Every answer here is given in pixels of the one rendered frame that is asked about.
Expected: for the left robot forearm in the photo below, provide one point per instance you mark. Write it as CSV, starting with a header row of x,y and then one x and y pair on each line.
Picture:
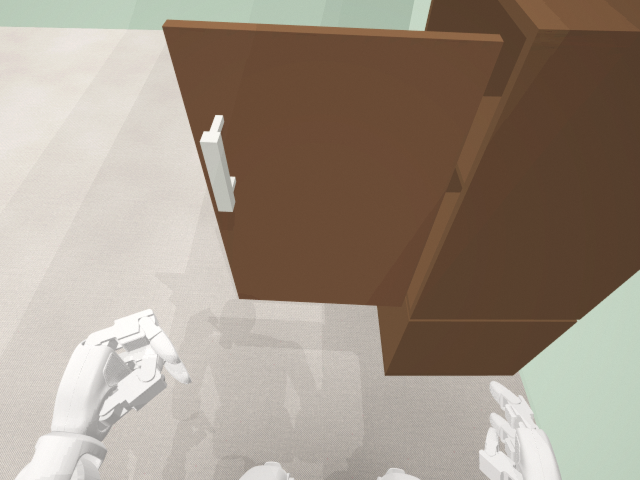
x,y
65,456

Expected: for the handle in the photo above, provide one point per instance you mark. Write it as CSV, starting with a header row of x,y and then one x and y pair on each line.
x,y
214,155

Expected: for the right robot hand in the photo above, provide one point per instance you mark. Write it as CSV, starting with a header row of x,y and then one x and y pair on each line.
x,y
528,448

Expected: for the left robot hand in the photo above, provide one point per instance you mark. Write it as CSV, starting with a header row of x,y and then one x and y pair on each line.
x,y
84,403

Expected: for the cupboard door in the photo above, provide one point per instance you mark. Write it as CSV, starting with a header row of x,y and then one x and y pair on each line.
x,y
343,142

